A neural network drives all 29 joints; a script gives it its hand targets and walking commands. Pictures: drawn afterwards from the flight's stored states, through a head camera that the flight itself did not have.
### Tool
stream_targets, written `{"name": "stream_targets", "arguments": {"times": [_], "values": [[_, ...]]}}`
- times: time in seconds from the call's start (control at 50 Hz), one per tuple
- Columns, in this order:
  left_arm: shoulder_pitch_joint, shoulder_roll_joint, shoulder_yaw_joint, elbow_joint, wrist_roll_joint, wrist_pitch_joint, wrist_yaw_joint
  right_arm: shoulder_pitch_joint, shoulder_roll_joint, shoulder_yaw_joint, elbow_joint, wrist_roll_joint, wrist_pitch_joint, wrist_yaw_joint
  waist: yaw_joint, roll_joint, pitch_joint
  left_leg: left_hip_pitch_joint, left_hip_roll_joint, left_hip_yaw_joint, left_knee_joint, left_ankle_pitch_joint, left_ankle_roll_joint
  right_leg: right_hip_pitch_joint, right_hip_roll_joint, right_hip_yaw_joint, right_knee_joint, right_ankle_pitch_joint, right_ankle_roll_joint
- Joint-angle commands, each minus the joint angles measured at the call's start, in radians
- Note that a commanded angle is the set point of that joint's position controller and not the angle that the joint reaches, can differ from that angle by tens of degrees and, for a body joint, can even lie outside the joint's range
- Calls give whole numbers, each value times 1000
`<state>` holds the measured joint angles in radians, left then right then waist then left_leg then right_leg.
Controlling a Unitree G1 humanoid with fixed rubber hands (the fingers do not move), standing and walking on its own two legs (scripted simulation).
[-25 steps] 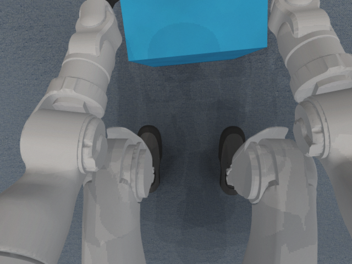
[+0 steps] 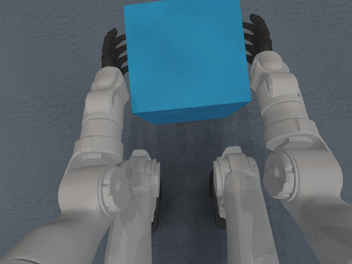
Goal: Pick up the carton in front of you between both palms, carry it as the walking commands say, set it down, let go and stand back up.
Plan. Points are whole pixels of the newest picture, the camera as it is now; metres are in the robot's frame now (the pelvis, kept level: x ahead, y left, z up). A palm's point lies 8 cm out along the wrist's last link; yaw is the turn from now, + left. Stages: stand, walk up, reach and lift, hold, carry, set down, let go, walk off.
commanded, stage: reach and lift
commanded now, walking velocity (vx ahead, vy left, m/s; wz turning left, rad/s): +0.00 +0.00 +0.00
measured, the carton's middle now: (186, 74) +0.51 -0.01 -0.14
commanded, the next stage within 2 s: none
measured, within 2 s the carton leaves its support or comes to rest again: neither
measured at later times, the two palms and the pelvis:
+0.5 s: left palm (75, 48) +0.47 +0.14 +0.08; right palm (298, 34) +0.47 -0.16 +0.07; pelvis +0.02 +0.00 +0.12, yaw -1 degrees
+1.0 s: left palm out of the picture +0.43 +0.14 +0.24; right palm out of the picture +0.43 -0.16 +0.24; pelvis +0.07 +0.00 +0.26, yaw -1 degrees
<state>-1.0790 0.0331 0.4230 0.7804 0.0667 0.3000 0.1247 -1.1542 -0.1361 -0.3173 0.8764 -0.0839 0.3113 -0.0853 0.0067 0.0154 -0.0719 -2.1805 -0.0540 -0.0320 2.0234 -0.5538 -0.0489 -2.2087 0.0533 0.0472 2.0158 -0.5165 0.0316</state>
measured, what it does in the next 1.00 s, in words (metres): rises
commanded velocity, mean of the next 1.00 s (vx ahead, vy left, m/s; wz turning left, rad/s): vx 0.00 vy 0.00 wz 0.00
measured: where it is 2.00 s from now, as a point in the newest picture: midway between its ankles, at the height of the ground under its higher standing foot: (186, 211)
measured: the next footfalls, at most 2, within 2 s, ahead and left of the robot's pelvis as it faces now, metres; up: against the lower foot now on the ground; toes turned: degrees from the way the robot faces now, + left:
none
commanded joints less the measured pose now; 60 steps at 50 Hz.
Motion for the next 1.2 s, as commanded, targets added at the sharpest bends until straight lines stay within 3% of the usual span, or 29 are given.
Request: {"name": "stream_targets", "arguments": {"times": [0.0, 0.04, 0.14, 0.24, 0.44, 0.76, 0.98, 1.18], "values": [[-697, -970, -368, -43, -11, 6, -268, -608, 1124, 333, -32, 58, 4, 281, 70, -86, -898, 448, -120, 133, -276, 76, 40, 529, 112, -115, -263, 42, -20], [-699, -979, -342, -34, 16, 11, -273, -607, 1120, 302, -17, 32, 8, 285, 66, -93, -914, 464, -121, 133, -310, 64, 42, 568, 114, -112, -302, 27, -19], [-713, -1058, -387, -63, 2, 30, -300, -574, 1133, 260, -24, -22, 20, 280, 4, -58, -1027, 535, -128, 126, -380, 74, 29, 705, 115, -112, -379, 64, -27], [-651, -1129, -484, -125, -39, 54, -316, -525, 1184, 342, -120, 5, 36, 288, -16, -20, -1161, 684, -130, 115, -441, 166, 16, 819, 116, -115, -427, 158, -29], [-460, -1167, -621, -207, -92, 70, -309, -372, 1269, 527, -249, 103, 59, 293, 12, -43, -1149, 882, -130, 86, -575, 259, 18, 1013, 122, -94, -550, 254, -6], [-158, -1196, -622, -166, -40, 33, -320, -66, 1311, 521, -230, 43, 20, 270, 2, -34, -854, 1159, -117, 22, -869, 266, 34, 1318, 109, -21, -858, 274, -17], [52, -1204, -665, -201, -20, 33, -321, 126, 1321, 577, -285, 41, 20, 272, 7, -29, -697, 1450, -90, -28, -1103, 369, 48, 1580, 85, 21, -1084, 369, -24], [216, -1202, -724, -276, -28, 98, -333, 290, 1308, 620, -366, 46, 83, 286, -1, -18, -517, 1747, -62, -57, -1329, 518, 49, 1839, 61, 41, -1307, 505, -31]]}}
